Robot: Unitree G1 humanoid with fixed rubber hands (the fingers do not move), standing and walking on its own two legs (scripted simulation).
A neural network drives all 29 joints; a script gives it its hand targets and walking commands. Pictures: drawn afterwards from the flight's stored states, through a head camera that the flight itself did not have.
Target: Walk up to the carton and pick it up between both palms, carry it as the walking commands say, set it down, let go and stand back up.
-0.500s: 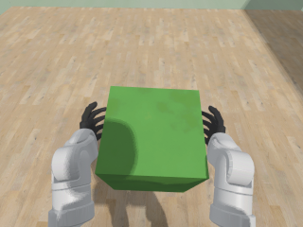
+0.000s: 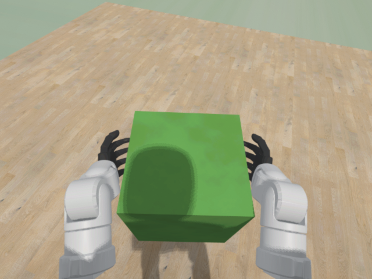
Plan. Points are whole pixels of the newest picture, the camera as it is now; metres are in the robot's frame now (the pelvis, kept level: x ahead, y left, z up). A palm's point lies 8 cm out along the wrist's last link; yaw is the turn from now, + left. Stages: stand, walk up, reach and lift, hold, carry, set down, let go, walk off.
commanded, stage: carry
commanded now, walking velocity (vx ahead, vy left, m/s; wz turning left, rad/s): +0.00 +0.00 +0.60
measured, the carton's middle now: (184, 183) +0.33 +0.01 +0.03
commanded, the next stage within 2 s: none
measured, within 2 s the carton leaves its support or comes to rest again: neither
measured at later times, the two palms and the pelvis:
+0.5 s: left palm (50, 226) +0.20 +0.23 +0.10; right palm (223, 182) +0.29 -0.06 +0.11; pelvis -0.07 +0.00 -0.01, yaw +18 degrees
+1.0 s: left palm out of the picture +0.05 +0.26 +0.10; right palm (185, 219) +0.22 +0.01 +0.10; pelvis -0.14 -0.03 +0.00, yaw +37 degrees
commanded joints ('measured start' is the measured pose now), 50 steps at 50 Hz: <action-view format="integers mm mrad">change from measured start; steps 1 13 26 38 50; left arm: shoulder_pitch -623 -507 -559 -587 -500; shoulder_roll -827 -747 -717 -793 -677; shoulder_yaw -727 -629 -630 -706 -585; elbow -98 -155 -95 -107 -133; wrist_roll -248 -160 -147 -251 -122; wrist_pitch -28 -39 -11 -24 -33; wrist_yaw -42 -40 -6 -45 -4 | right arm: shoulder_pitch -539 -595 -516 -527 -588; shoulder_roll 678 750 691 665 713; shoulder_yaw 610 737 639 637 713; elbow -99 -159 -21 -126 -97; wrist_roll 182 275 238 178 281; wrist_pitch -19 -4 23 -9 19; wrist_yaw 20 34 25 8 29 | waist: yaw -58 -23 -54 -39 -11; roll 173 -144 307 166 -231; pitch -421 -351 -430 -435 -394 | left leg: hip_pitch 355 -187 555 245 0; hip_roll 255 51 397 209 19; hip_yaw -296 7 -409 -259 135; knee -178 500 -54 -129 165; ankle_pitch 181 -273 1016 178 -262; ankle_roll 86 -86 134 59 -89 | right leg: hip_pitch -16 487 -132 226 488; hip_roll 22 -303 -50 58 -273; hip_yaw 15 122 -41 -32 -42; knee -72 -580 45 -398 -482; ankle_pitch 2 719 -208 92 714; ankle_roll -8 -216 27 -27 -194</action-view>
